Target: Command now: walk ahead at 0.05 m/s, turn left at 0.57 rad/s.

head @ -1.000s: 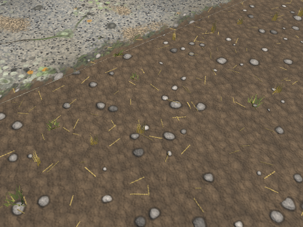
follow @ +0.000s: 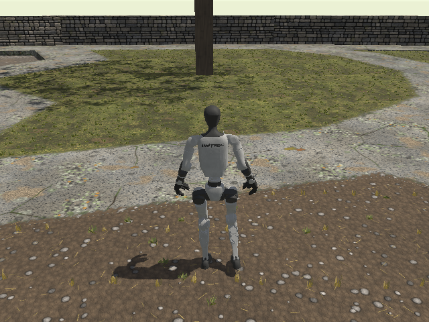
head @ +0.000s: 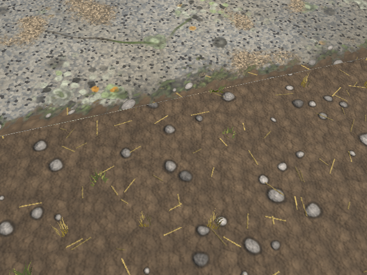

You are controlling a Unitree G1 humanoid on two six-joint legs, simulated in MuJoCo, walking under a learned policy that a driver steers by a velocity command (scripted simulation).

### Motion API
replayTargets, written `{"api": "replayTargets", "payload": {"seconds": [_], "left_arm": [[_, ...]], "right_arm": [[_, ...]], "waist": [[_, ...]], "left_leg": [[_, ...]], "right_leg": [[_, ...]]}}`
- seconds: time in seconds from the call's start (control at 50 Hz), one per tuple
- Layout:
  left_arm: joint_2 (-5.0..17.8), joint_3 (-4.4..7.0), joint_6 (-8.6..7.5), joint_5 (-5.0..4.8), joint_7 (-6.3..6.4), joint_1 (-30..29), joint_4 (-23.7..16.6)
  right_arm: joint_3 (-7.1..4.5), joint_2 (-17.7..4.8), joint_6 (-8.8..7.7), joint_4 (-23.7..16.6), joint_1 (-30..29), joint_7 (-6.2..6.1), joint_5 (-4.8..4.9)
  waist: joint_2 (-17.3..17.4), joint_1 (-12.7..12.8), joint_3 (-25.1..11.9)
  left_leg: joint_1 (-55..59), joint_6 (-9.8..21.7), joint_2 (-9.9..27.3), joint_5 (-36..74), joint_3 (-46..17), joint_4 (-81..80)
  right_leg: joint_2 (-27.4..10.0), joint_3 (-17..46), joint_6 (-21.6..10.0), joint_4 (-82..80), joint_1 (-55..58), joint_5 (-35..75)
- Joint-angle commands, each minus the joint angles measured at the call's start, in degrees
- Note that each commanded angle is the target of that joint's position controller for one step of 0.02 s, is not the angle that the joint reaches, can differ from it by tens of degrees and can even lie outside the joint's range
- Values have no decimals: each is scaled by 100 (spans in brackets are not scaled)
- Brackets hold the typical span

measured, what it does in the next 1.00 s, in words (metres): walks ahead: right foot, then left foot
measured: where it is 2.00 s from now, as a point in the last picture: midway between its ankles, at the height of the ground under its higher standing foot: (196, 199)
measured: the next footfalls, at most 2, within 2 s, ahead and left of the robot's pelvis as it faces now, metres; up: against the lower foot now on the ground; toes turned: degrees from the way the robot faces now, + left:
right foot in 0.22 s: +0.10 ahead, -0.16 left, +0.00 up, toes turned +9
left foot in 0.62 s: +0.18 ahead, +0.12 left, +0.00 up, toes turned +8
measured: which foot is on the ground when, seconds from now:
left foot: down 0.00-0.24, up 0.26-0.60, down 0.62-1.00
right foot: up 0.00-0.20, down 0.22-0.62, up 0.64-1.00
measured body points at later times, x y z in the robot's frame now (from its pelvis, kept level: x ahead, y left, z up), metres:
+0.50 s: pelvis +0.08 -0.03 +0.02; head +0.09 -0.05 +0.47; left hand +0.07 +0.25 -0.10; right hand +0.28 -0.28 -0.08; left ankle +0.11 +0.12 -0.69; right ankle +0.06 -0.17 -0.73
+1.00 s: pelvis +0.28 +0.03 +0.00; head +0.31 +0.03 +0.45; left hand +0.47 +0.26 -0.10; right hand +0.28 -0.25 -0.13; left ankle +0.14 +0.12 -0.73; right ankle +0.47 -0.12 -0.69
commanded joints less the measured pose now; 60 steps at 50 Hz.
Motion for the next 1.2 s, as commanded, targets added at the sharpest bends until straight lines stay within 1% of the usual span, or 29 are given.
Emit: {"api": "replayTargets", "payload": {"seconds": [0.02,0.14,0.2,0.22,0.24,0.26,0.28,0.3,0.34,0.4,0.46,0.54,0.6,0.62,0.64,0.66,0.68,0.7,0.76,0.84,0.96,1.02,1.08,1.1,1.12,1.14,1.16,1.18,1.2], "left_arm": [[426,117,6,5,35,466,-172],[452,117,-36,-39,-55,345,-224],[352,104,-129,-15,-155,700,-138],[436,109,-146,76,-165,799,-127],[669,120,-142,191,-147,1046,-144],[1192,263,-152,292,-187,1079,-23],[1093,262,-224,221,-161,864,-144],[943,232,-263,90,-96,745,-114],[796,191,-286,-82,-25,868,-50],[668,157,-323,-80,-4,1276,80],[785,195,-323,-116,-22,1465,146],[1010,256,-299,-190,-115,1671,240],[832,178,-255,-217,-169,1605,283],[561,82,-282,-162,-195,1495,258],[7,-84,-358,-59,-230,1330,37],[207,-28,-479,-205,-165,1323,-168],[707,118,-517,-295,-151,1243,-117],[750,155,-517,-327,-186,1187,-83],[467,155,-408,-228,-217,1112,18],[193,101,-309,-204,-259,936,-94],[-40,-50,-332,-154,-462,-195,-637],[71,-18,-333,-177,-584,-435,-898],[472,188,-269,-183,-607,284,-886],[755,345,-247,-193,-550,1113,-708],[1133,516,-171,-191,-423,1991,-521],[1674,567,-195,-218,-364,1837,-561],[1259,454,-258,-183,-353,2060,-688],[993,375,-317,-126,-352,1844,-631],[880,335,-354,-145,-350,1465,-664]], "right_arm": [[-306,-1008,-16,-463,-131,-133,26],[-224,-823,103,-450,-140,-121,-22],[-114,-644,156,-388,-129,-113,25],[-37,-445,142,-306,85,-112,0],[45,-177,120,-243,250,-106,-56],[-48,-426,26,-534,-88,-117,63],[-153,-825,-58,-486,-286,-137,61],[-217,-917,-95,-367,-175,-108,61],[-181,-692,-123,-168,-7,-58,-11],[-65,-288,-277,-185,-390,13,50],[27,-76,-394,-265,-755,54,97],[17,-236,-475,-262,-767,131,173],[-76,-418,-501,37,43,106,191],[-163,-605,-504,176,715,36,193],[-278,-1096,-487,264,1511,-50,53],[-387,-1465,-485,390,1848,6,-7],[-234,-974,-547,385,1578,48,9],[-130,-653,-594,357,1257,60,25],[-31,-314,-654,371,631,77,-25],[-76,-380,-732,547,663,42,-72],[-123,-639,-667,826,918,-62,23],[-162,-778,-542,943,1034,-85,87],[-234,-1060,-373,895,974,-169,85],[-229,-1089,-338,865,885,-192,100],[-168,-993,-377,770,930,-215,49],[129,-38,-529,484,1593,-83,-139],[79,-503,-781,416,1057,21,56],[7,-756,-895,190,437,71,269],[47,-695,-960,132,279,49,224]], "waist": [[616,179,-1277],[940,3,-1123],[879,211,-1160],[571,199,-1105],[-398,160,-1102],[-1637,192,-462],[-1282,280,-96],[-1063,169,-11],[-800,197,-121],[-744,433,-153],[-896,618,-177],[-941,631,-113],[-664,115,-288],[-465,-259,-605],[819,-583,-1229],[1702,-592,-1345],[1107,-525,-836],[1073,-358,-447],[838,-39,-23],[519,31,-46],[306,-270,290],[333,-193,229],[658,344,-512],[589,815,-958],[152,1216,-1460],[-1388,414,-1974],[-807,851,-2746],[-530,907,-1842],[-12,625,-1220]], "left_leg": [[864,964,1345,413,-1708,-809],[711,786,1300,-718,-1977,-733],[562,505,1105,-1315,-1940,-464],[159,183,792,-2276,-1669,-212],[-479,-210,166,-2969,-911,1184],[-1266,-329,-203,-2818,-255,1943],[-1484,-399,88,-2384,-523,2634],[-1684,-438,151,-1941,-499,2896],[-1897,-583,377,-1422,-214,3144],[-1690,-633,539,-890,262,2660],[-940,-641,552,-752,495,1464],[-83,-498,514,-901,631,531],[1548,-241,417,-549,664,-221],[2605,-95,757,-639,247,-329],[4022,340,2091,-1212,-1432,-612],[3939,995,2934,-2428,-3154,-1228],[3500,972,2782,-2929,-2900,-1343],[3160,765,2481,-2757,-2267,-1453],[2354,443,1940,-825,-761,-1756],[2159,511,1848,756,199,-1883],[2144,389,1874,1135,1121,-2033],[2814,279,2052,2382,1351,-1555],[3151,115,2046,5196,1545,37],[2678,-11,1912,5156,1630,1177],[1349,-216,1674,3591,1599,2809],[-1268,-580,427,-2472,1162,5026],[-1849,-504,262,-2892,-186,5701],[-2278,-384,579,-2322,-260,5530],[-2118,-316,836,-1805,-207,4958]], "right_leg": [[55,83,109,-605,339,387],[18,-17,40,-1548,841,570],[46,-255,-242,-2992,1753,1201],[-321,20,-427,-3420,2223,1145],[-1372,1199,-833,-3990,2607,278],[-2055,2794,-1620,-4747,1861,-1246],[-2014,2969,-1734,-4964,1746,-1798],[-1822,2587,-1546,-4910,1926,-1516],[-1555,2028,-1356,-4855,2442,-910],[-1247,1287,-1292,-4933,2579,-44],[-1119,827,-1287,-4905,2411,521],[-1345,886,-1434,-4751,2108,433],[-1203,801,-1225,-4169,1438,714],[-894,520,-984,-3347,908,962],[-241,-157,-560,-1254,-395,279],[97,-134,-463,129,-1410,-758],[-225,333,-537,827,-1711,-466],[-345,372,-605,910,-1815,65],[-602,319,-522,602,-1477,1136],[-527,271,-318,87,-1468,1952],[-426,-415,-473,-1864,-918,3007],[-262,-651,-739,-2233,-854,2525],[320,-1104,-1109,-2145,381,1639],[512,-1079,-1315,-2415,1645,1808],[84,-187,-1581,-2588,3427,1756],[-1506,3118,-2672,-2997,5345,805],[-1870,4547,-2922,-3883,5632,76],[-1685,3678,-2538,-4086,5040,389],[-1420,2948,-2321,-4123,4084,963]]}}
Keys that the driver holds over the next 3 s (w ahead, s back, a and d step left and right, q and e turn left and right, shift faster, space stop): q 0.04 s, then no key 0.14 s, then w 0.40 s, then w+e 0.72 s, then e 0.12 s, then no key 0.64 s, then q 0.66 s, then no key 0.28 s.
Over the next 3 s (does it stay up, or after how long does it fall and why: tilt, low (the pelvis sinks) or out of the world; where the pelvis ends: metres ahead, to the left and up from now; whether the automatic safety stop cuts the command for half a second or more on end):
stays up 0.69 -0.08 0.01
